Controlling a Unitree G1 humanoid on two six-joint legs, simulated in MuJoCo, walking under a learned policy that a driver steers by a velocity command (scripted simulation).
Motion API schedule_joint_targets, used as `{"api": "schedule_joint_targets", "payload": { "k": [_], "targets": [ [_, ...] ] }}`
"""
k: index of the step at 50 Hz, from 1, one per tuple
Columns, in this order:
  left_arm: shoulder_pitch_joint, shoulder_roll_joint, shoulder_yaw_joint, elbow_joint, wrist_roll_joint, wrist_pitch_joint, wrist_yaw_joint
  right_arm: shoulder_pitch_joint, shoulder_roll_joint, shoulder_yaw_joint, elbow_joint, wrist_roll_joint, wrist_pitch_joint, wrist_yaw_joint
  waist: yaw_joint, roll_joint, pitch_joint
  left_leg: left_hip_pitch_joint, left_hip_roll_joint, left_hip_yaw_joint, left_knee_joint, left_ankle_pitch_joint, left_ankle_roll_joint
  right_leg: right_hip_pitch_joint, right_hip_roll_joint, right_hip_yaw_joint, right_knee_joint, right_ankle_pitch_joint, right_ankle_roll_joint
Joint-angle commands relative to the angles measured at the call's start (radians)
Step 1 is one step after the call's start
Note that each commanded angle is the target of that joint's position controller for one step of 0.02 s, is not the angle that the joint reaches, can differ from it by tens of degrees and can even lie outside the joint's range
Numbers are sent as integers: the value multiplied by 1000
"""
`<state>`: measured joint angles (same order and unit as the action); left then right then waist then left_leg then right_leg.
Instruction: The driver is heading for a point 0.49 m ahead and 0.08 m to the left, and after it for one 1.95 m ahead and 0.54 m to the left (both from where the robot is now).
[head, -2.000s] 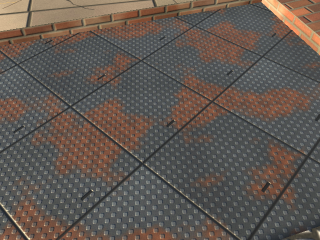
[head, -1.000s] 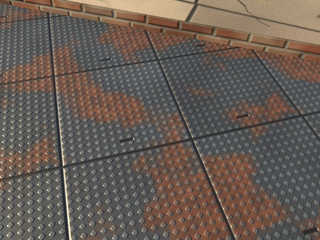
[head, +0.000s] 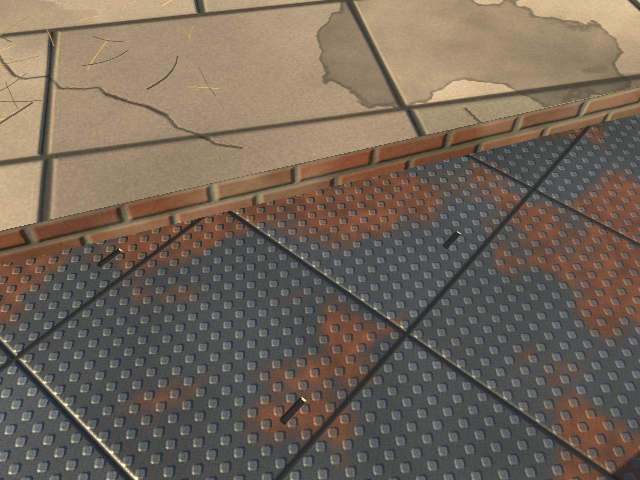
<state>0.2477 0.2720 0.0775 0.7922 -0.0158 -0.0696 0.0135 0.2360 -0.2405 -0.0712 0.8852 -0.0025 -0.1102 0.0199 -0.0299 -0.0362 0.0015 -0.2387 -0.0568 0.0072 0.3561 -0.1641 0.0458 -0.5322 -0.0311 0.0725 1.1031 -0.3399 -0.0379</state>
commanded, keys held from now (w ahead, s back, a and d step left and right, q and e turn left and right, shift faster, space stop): w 0.20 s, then w+q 0.80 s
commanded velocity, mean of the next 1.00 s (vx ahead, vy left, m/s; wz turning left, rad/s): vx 0.50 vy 0.00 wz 0.29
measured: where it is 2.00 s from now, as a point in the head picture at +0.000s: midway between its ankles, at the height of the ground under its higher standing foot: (250, 326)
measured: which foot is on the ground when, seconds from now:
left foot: down 0.00-0.32, up 0.34-0.80, down 0.82-1.00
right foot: up 0.00-0.28, down 0.30-0.84, up 0.86-1.00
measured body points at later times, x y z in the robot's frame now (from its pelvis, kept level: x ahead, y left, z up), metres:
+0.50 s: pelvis +0.27 -0.06 +0.00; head +0.29 -0.07 +0.45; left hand +0.36 +0.22 -0.11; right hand +0.37 -0.34 -0.13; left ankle +0.27 +0.10 -0.66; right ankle +0.29 -0.16 -0.74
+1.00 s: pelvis +0.52 +0.05 -0.01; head +0.56 +0.08 +0.44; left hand +0.54 +0.34 -0.13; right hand +0.71 -0.19 -0.12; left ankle +0.53 +0.12 -0.74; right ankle +0.53 -0.12 -0.66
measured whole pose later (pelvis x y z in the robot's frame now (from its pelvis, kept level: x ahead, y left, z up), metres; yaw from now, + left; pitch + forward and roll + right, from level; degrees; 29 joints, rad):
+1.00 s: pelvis +0.52 +0.05 -0.01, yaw +23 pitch +1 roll +0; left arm 0.16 0.27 0.05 0.79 0.05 -0.06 -0.01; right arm 0.25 -0.29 -0.08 0.80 -0.02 -0.02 0.01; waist -0.01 -0.03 0.08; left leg -0.31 -0.10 0.00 0.47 -0.17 0.10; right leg -0.48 -0.10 0.01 1.16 -0.37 0.02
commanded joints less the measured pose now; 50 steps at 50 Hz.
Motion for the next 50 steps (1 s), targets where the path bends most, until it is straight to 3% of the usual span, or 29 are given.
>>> {"api": "schedule_joint_targets", "payload": {
  "k": [1,6,11,13,14,15,16,17,18,19,20,21,23,27,31,34,37,39,40,41,42,43,44,45,46,47,48,50],
  "targets": [
    [-44,27,2,-88,9,-13,-4,2,-127,-21,-39,8,-11,-5,13,114,-24,146,286,-262,-183,234,194,-171,-78,2,-126,65,18],
    [-204,7,-19,-125,3,-16,-18,64,-170,-26,-11,24,6,-15,-29,113,-1,108,231,-120,-203,267,148,-71,-49,-57,-436,333,32],
    [-333,35,-17,-175,-6,-22,-41,160,-181,-21,35,34,25,-14,-55,127,40,203,288,-142,-150,267,129,-33,-15,-67,-570,311,3],
    [-274,70,-2,-167,-3,-29,-44,151,-201,-24,40,35,36,-20,2,136,15,218,293,-151,-65,398,109,91,12,-76,-629,269,-22],
    [-163,106,18,-134,3,-32,-39,138,-202,-22,36,36,39,-22,65,126,-48,187,257,-124,51,515,87,265,31,-90,-660,278,-45],
    [15,165,42,-91,15,-33,-29,116,-179,-11,16,25,37,-23,143,102,-166,49,206,-91,260,453,53,544,-45,-23,-616,321,-89],
    [167,266,67,-70,36,-25,-17,175,-81,19,-16,8,21,-21,165,-99,-339,-315,77,-7,646,50,-15,951,-315,312,-605,320,-202],
    [200,221,54,-52,22,-16,-20,221,-76,25,-3,26,5,-18,158,-232,-448,-465,37,-100,847,-426,-23,994,-426,601,-727,188,-281],
    [140,154,33,-56,16,-15,-19,154,-169,-4,-10,51,4,-18,155,-134,-285,-546,91,-131,930,-379,-17,861,-381,495,-762,105,-238],
    [67,115,20,-63,12,-17,-18,87,-170,-7,-29,53,8,-20,129,-104,-172,-552,135,-102,914,-290,-13,715,-336,357,-796,101,-199],
    [-2,81,8,-61,15,-22,-23,56,-154,-9,-34,43,17,-25,95,-64,-92,-516,164,-90,868,-225,-16,575,-293,261,-847,125,-179],
    [-49,55,2,-59,20,-30,-27,61,-142,-15,-31,33,33,-29,59,-79,-47,-464,189,-99,824,-177,-17,474,-261,187,-891,161,-160],
    [-87,53,7,-43,27,-44,-31,90,-88,-10,-28,34,60,-28,18,-78,-12,-396,201,-101,798,-120,-24,366,-243,91,-956,224,-155],
    [-63,86,21,-4,35,-55,-15,23,-81,-16,-65,26,76,-24,9,-30,18,-469,197,-126,677,62,-37,378,-237,-62,-984,368,-155],
    [-32,121,28,21,27,-47,1,-107,-61,-3,-109,20,69,5,49,-10,52,-426,178,-55,445,239,-30,395,-213,-191,-995,386,-122],
    [26,149,38,47,14,-33,6,-208,-59,5,-157,20,71,22,87,5,86,-453,171,-18,346,216,-12,492,-245,-224,-975,395,-115],
    [54,175,47,65,-2,-10,7,-255,-76,2,-202,21,74,37,87,-7,91,-460,145,28,295,87,23,605,-276,-251,-894,532,-96],
    [37,205,55,60,-9,5,12,-204,-108,-14,-212,22,78,41,42,-45,33,-336,80,93,291,-25,60,635,-275,-280,-754,876,-73],
    [25,215,56,58,-11,14,14,-105,-139,-33,-193,26,79,39,-18,-53,-25,-202,32,123,269,-48,86,622,-258,-300,-606,1016,-56],
    [20,207,50,53,-12,19,17,61,-198,-68,-150,29,80,29,-102,-29,-112,47,-14,120,202,15,123,528,-214,-325,-385,991,-21],
    [42,153,29,28,21,10,18,200,-305,-103,-122,30,90,5,-134,128,-208,357,160,-163,190,63,193,245,-160,-330,-49,568,32],
    [90,37,-8,-31,29,-27,5,129,-373,-103,-154,33,80,5,-18,322,-312,616,382,-768,8,-129,398,-160,74,-165,280,-231,90],
    [4,113,5,-37,66,-22,-18,199,-330,-91,-143,-58,96,-6,-98,113,-330,566,389,-714,-51,57,328,-197,20,-42,321,-185,65],
    [-34,87,-4,-46,47,-24,-26,159,-289,-79,-125,-55,94,-14,-68,84,-213,482,361,-561,-20,119,309,-225,-26,-33,299,-98,45],
    [-25,80,-11,-35,49,-27,-22,105,-217,-59,-121,-37,89,-14,-23,36,-97,319,311,-448,-29,217,263,-181,-74,-36,178,-24,39],
    [-38,92,-8,-43,66,-15,-21,62,-183,-45,-125,-22,83,-15,9,59,-56,209,261,-379,-43,282,233,-112,-94,-30,108,-14,44],
    [-5,100,-9,-34,76,4,-22,29,-165,-35,-134,-13,79,-14,38,73,-65,143,233,-333,-60,316,222,-37,-96,-32,79,-7,52],
    [11,99,-13,-36,73,32,-29,36,-186,-37,-133,-7,66,-7,56,75,-72,74,209,-301,-87,342,235,19,-85,-51,15,-13,69]
  ]
}}
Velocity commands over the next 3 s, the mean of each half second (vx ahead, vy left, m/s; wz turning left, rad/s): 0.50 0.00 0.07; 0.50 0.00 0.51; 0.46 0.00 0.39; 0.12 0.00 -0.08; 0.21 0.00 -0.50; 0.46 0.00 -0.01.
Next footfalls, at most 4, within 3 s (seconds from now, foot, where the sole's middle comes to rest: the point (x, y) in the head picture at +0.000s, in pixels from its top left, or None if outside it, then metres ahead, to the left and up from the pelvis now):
0.30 right None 0.33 -0.16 -0.78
0.82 left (256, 440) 0.57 0.14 -0.78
1.32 right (290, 313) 0.88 0.07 -0.78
1.74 left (195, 313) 0.89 0.30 -0.78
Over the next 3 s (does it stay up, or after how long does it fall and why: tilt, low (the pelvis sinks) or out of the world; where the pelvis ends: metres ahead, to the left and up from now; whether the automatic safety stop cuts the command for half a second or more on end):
stays up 1.12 0.16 0.00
